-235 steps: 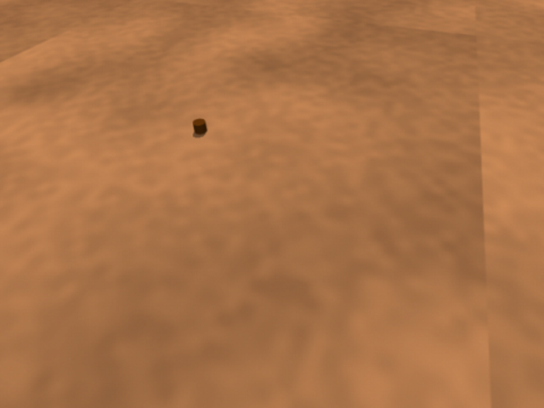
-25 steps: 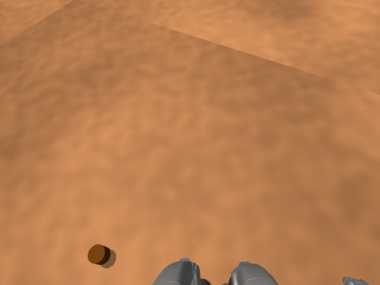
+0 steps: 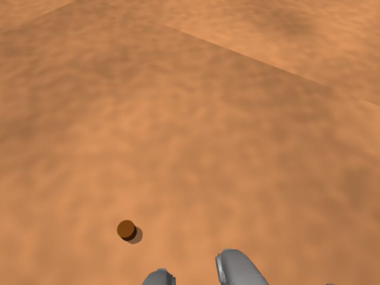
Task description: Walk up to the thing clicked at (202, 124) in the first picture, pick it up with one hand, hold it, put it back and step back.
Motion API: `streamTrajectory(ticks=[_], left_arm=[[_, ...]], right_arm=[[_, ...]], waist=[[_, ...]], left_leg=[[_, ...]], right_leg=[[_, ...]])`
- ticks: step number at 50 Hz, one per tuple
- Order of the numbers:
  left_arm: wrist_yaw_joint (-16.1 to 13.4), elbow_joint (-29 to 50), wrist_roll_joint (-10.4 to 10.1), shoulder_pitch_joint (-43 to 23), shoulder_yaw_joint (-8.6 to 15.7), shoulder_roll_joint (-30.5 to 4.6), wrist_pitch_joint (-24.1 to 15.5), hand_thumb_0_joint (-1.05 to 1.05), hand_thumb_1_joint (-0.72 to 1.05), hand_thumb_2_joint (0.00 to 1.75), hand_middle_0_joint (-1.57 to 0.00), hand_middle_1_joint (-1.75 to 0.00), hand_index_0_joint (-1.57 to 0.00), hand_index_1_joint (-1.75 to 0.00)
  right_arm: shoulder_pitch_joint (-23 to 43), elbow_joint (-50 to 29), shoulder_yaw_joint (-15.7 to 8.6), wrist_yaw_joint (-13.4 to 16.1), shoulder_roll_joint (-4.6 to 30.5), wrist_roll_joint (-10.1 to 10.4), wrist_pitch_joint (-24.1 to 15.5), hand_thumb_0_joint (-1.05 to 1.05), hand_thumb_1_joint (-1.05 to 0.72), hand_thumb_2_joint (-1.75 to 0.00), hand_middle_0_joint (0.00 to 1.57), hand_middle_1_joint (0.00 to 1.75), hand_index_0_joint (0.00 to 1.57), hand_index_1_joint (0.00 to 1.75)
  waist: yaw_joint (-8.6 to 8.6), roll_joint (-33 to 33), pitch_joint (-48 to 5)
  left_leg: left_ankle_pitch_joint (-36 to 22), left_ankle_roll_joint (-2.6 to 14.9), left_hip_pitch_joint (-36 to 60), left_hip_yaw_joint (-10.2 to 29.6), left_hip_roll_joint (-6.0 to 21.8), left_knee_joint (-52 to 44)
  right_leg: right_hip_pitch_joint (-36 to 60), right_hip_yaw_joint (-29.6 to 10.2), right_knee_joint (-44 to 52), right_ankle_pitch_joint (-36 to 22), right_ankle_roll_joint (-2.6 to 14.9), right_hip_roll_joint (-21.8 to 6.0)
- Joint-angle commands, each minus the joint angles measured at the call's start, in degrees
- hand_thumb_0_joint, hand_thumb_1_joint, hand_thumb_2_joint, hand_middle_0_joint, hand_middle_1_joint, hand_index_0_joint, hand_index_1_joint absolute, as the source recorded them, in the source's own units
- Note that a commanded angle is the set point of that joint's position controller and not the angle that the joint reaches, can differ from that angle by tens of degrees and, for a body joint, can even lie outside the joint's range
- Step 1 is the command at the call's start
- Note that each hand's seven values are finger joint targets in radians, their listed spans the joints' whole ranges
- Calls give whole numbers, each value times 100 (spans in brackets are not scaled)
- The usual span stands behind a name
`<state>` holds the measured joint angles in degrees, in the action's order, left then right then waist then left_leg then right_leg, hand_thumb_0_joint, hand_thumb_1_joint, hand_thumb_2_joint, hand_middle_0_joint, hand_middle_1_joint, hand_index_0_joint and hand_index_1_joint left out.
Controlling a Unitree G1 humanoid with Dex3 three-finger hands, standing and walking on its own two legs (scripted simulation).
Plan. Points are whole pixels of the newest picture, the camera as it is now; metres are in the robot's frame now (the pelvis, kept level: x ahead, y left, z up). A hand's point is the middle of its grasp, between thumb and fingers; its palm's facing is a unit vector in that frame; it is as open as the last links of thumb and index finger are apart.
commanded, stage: walk up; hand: left
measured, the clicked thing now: (127, 230) +0.43 +0.31 -0.70
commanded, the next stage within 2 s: none
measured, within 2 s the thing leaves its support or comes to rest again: neither
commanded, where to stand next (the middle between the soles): +0.02 +0.09 m, yaw -7 degrees
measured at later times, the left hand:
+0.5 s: hand out of the picture +0.02 +0.43 -0.12, palm faces -0.06 -0.89 -0.45, open 7.4 cm
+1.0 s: hand out of the picture +0.05 +0.34 -0.12, palm faces -0.19 -0.92 -0.34, open 7.4 cm
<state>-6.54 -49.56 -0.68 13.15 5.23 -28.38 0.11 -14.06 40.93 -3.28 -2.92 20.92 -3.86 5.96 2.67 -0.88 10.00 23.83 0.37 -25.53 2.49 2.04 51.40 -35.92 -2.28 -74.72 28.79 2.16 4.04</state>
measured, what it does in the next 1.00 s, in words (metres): steps to the left: right foot, then left foot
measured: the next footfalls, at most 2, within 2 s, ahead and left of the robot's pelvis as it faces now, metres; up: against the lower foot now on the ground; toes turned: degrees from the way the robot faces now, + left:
right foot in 0.16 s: -0.02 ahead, -0.04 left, +0.00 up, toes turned -6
left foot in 0.42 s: -0.06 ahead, +0.28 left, +0.00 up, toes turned -7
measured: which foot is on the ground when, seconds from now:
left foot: down 0.00-0.18, up 0.20-0.40, down 0.42-0.94, up 0.96-1.00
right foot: up 0.00-0.14, down 0.16-0.46, up 0.48-0.88, down 0.90-1.00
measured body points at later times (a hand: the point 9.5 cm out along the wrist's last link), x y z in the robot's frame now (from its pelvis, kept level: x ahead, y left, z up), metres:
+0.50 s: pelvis -0.10 +0.15 +0.00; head -0.10 +0.15 +0.45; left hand +0.02 +0.47 -0.09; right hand -0.08 -0.17 -0.12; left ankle -0.10 +0.28 -0.70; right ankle -0.06 -0.01 -0.68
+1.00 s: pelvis -0.07 +0.10 +0.02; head -0.03 +0.09 +0.47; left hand +0.06 +0.39 -0.10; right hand -0.10 -0.23 -0.09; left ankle -0.08 +0.27 -0.66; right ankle -0.06 -0.03 -0.70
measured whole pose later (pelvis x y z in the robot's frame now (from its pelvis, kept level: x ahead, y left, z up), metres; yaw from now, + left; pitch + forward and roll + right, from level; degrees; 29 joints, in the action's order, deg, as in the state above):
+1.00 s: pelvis -0.07 +0.10 +0.02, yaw -9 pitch -3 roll +0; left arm 2.1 -52.3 1.5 10.2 3.0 -20.5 -0.4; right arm -17.5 52.4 -2.1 1.7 24.3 -0.1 -1.7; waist 0.7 0.2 8.4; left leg 31.3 0.7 -19.2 3.7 1.8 55.2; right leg -18.0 -0.2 -38.1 17.6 -0.1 -1.8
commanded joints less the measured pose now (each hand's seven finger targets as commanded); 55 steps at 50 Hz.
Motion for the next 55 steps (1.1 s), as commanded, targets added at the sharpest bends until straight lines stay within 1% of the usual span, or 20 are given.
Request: streamTrajectory(ticks=[1, 4, 7, 9, 10, 14, 17, 20, 21, 22, 24, 25, 29, 39, 44, 45, 47, 48, 51, 55], left_arm=[[19, 330, -107, 658, 222, -724, -223, 0, 90, 90, -20, -30, -20, -30], [3, 362, -102, 900, 193, -682, -246, 0, 90, 90, -20, -30, -20, -30], [55, 215, 152, 1286, 198, -679, -306, 0, 90, 90, -20, -30, -20, -30], [96, 573, 334, 745, 373, -1289, -347, 0, 90, 90, -20, -30, -20, -30], [59, 692, 353, 417, 433, -1579, -336, 0, 90, 90, -20, -30, -20, -30], [109, 719, 276, -292, 265, -887, -357, 0, 90, 90, -20, -30, -20, -30], [336, 789, 387, -538, 160, -591, -295, 0, 90, 90, -20, -30, -20, -30], [500, 654, 452, -380, 271, -708, -41, 0, 90, 90, -20, -30, -20, -30], [534, 594, 409, -138, 232, -503, 62, 0, 90, 90, -20, -30, -20, -30], [569, 617, 358, 67, 131, -133, 118, 0, 90, 90, -20, -30, -20, -30], [543, 630, 374, -441, 160, -620, 87, 0, 90, 90, -20, -30, -20, -30], [580, 532, 377, -687, 247, -951, 39, 0, 90, 90, -20, -30, -20, -30], [812, 147, 251, -37, 351, -754, 150, 0, 90, 90, -20, -30, -20, -30], [949, 337, 236, -765, 153, -526, 43, 0, 90, 90, -20, -30, -20, -30], [823, -146, 178, 98, 139, -424, -156, 0, 90, 90, -20, -30, -20, -30], [783, -215, 212, 415, 227, -710, -193, 0, 90, 90, -20, -30, -20, -30], [713, -135, 181, 660, 351, -1331, -191, 0, 90, 90, -20, -30, -20, -30], [729, -43, 191, 447, 363, -1415, -164, 0, 90, 90, -20, -30, -20, -30], [683, 147, 117, -307, 172, -770, -115, 0, 90, 90, -20, -30, -20, -30], [636, 121, 178, -444, 87, -650, -138, 0, 90, 90, -20, -30, -20, -30]], right_arm=[[288, -707, -545, 178, 1530, -21, -213, 0, -90, -90, 20, 30, 20, 30], [86, -791, -502, 141, 1319, 2, -140, 0, -90, -90, 20, 30, 20, 30], [-9, -716, -419, 125, 1076, 246, -62, 0, -90, -90, 20, 30, 20, 30], [-330, -624, -381, 172, 941, 294, -115, 0, -90, -90, 20, 30, 20, 30], [125, -726, -500, 305, 1341, 190, -91, 0, -90, -90, 20, 30, 20, 30], [-79, -159, -567, 197, 1341, 319, -184, 0, -90, -90, 20, 30, 20, 30], [-440, 239, -446, 153, 1315, 440, -395, 0, -90, -90, 20, 30, 20, 30], [-970, 689, -411, 293, 1264, 340, -666, 0, -90, -90, 20, 30, 20, 30], [-1138, 807, -427, 385, 1269, 245, -787, 0, -90, -90, 20, 30, 20, 30], [-1062, 726, -459, 480, 1546, 112, -899, 0, -90, -90, 20, 30, 20, 30], [-422, 556, -591, 518, 2582, 221, -992, 0, -90, -90, 20, 30, 20, 30], [-28, 528, -591, 545, 2441, 188, -1033, 0, -90, -90, 20, 30, 20, 30], [-492, 862, -449, 617, 1926, 223, -1239, 0, -90, -90, 20, 30, 20, 30], [-755, 789, -436, 504, 1807, 188, -1164, 0, -90, -90, 20, 30, 20, 30], [-669, 696, -249, 465, 1586, 336, -952, 0, -90, -90, 20, 30, 20, 30], [-687, 637, -150, 479, 1352, 404, -954, 0, -90, -90, 20, 30, 20, 30], [-548, 468, -48, 565, 1126, 473, -938, 0, -90, -90, 20, 30, 20, 30], [-382, 548, -173, 628, 1474, 416, -908, 0, -90, -90, 20, 30, 20, 30], [-781, 944, -173, 545, 1454, 469, -945, 0, -90, -90, 20, 30, 20, 30], [-566, 1112, -83, 477, 1210, 439, -918, 0, -90, -90, 20, 30, 20, 30]], waist=[[-48, -1743, -930], [-78, -1546, -1318], [-350, -441, -1727], [-230, 1266, -1394], [-472, 1156, -1228], [-100, 623, -547], [-154, 1246, -852], [-82, 1120, -982], [-90, 534, -995], [-138, -29, -690], [-60, -579, 271], [-147, -178, 664], [-309, -319, 315], [133, -1167, -513], [-328, -807, -1026], [-494, -281, -1388], [-704, 1418, -1390], [-709, 1344, -1082], [-250, 960, -760], [-356, 1302, -767]], left_leg=[[-3016, 1260, 1390, 1178, 862, -1615], [-3782, 1328, 1679, 1132, 965, -1456], [-2081, 822, 954, 930, 633, -801], [972, -17, -1547, 148, -287, 626], [1367, 30, -1311, 819, -168, 1581], [242, -43, -351, 665, -614, 2194], [219, -229, 614, -175, -490, 312], [-203, -274, 1389, -638, -509, -2219], [-334, -282, 1729, -329, -542, -2626], [793, 5, 1856, 1423, 310, -2978], [2818, 1338, 631, 4709, 2487, -4078], [3212, 1549, 68, 4718, 2468, -4220], [915, 411, 672, 2176, 1147, -3713], [-999, 948, 1980, 911, 1007, -3048], [-3313, 600, 1349, 68, 614, -1261], [-2957, 392, 846, -28, 442, -471], [1006, 139, -862, -134, -529, 940], [1410, 110, -748, 137, -286, 1300], [657, 88, -326, 97, -125, 804], [-171, -33, 445, -386, -92, -609]], right_leg=[[160, 309, 1215, 133, -112, -257], [836, 327, 2430, 37, -59, -341], [2667, 42, 4860, -1438, 104, -478], [3678, -2683, 4667, -1917, 1109, -2421], [2436, -3461, 4908, -2387, 1944, -3294], [952, -1315, 4754, -1402, 1191, -1847], [801, -810, 4966, 1243, 758, -1181], [1238, -436, 3831, 1355, 618, -911], [1093, -196, 2847, 950, 536, -686], [183, -243, 1807, 380, 251, -518], [-1024, -824, 1285, 301, 3, -640], [-721, -957, 1126, 36, -23, -781], [-196, -871, 1201, -1110, -127, -611], [328, -4, 2969, -826, -256, -715], [2582, 555, 4985, -1533, 36, -341], [3367, 76, 4807, -2066, 170, -620], [3783, -2736, 5481, -2268, 1215, -2484], [3231, -2950, 5432, -2142, 1583, -2735], [2610, -958, 5070, -2432, 1018, -1681], [1926, -546, 4856, -3046, 973, -1515]])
